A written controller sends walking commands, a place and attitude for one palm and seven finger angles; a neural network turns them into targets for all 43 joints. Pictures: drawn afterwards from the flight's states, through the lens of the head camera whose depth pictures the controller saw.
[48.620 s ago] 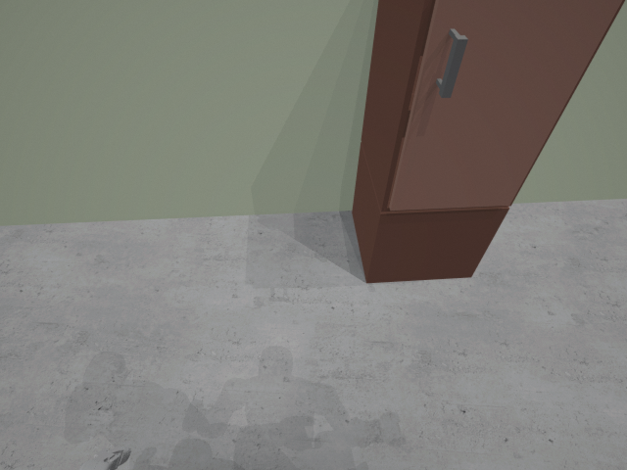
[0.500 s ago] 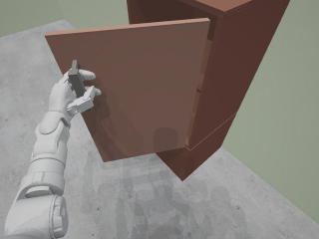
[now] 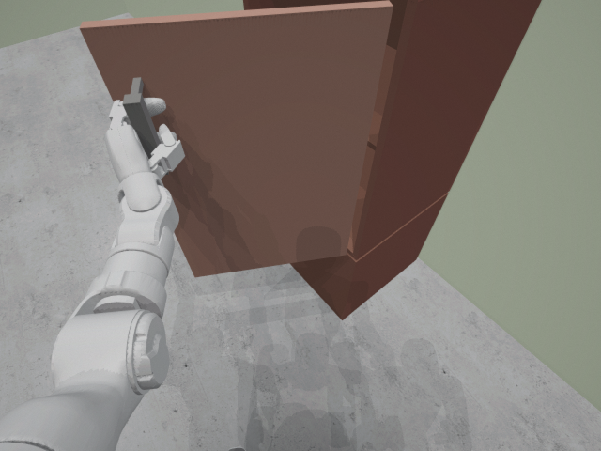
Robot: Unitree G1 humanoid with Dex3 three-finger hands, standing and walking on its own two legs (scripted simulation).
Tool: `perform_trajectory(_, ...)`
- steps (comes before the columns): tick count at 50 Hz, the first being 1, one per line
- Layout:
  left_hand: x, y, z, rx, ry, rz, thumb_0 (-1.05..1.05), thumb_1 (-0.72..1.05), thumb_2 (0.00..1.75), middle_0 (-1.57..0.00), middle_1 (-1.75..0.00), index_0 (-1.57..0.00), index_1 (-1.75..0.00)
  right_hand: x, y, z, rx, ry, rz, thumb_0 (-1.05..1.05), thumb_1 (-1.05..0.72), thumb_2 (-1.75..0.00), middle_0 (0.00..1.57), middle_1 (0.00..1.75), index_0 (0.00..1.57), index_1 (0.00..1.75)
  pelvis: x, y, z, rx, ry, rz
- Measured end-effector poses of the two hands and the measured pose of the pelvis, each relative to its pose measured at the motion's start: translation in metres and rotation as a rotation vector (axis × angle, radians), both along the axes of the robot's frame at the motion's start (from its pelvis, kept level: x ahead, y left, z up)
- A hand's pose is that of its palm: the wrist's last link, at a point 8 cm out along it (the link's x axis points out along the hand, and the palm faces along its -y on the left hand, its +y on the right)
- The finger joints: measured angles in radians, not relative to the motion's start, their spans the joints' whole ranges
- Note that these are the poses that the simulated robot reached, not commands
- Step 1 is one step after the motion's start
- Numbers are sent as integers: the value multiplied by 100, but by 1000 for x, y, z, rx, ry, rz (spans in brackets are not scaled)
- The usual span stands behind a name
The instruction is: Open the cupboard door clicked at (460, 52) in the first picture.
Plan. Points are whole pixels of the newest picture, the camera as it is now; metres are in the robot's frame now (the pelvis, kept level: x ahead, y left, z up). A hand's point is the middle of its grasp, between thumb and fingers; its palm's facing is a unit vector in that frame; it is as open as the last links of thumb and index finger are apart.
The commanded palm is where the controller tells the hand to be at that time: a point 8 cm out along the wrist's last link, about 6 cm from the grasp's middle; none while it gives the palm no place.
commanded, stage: pull the door open along its arc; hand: left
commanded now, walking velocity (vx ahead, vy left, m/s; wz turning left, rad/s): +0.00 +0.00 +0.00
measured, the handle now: (149, 128) +0.53 +0.19 +0.15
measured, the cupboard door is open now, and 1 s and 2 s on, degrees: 61 87 86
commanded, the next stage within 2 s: open thumb and fingers to let go in 0.76 s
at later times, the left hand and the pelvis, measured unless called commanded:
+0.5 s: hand (183, 190) +0.41 +0.13 +0.14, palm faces +0.27 -0.96 +0.05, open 5.6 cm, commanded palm +0.33 +0.18 +0.14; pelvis +0.04 +0.01 +0.01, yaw -2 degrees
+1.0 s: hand (215, 225) +0.35 +0.09 +0.15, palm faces +0.31 -0.95 -0.02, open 6.0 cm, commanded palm +0.31 +0.13 +0.14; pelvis +0.03 -0.01 +0.02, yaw +2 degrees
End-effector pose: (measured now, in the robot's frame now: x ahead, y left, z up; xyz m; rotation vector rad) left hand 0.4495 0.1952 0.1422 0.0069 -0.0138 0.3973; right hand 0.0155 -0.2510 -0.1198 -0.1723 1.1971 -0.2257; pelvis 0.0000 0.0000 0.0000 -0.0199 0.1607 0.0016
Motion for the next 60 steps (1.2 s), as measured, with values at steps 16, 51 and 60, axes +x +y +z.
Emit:
perform_trajectory(16,-19,-1,-3,-22,-49,-56,2,77,81,-36,-135,-38,-135,20,-1,12,-1,-59,-40,1,-90,-90,20,30,20,30,18,7,9,4,-23,-35)
perform_trajectory(51,-138,-65,5,5,15,-87,1,65,80,-37,-134,-37,-134,191,56,47,102,-360,247,1,-90,-90,20,30,20,30,26,-7,18,24,-199,35)
perform_trajectory(60,-135,-65,5,-15,4,-95,1,26,63,-35,-128,-35,-128,143,27,33,54,-272,174,1,-90,-90,20,30,20,30,18,-8,19,24,-204,20)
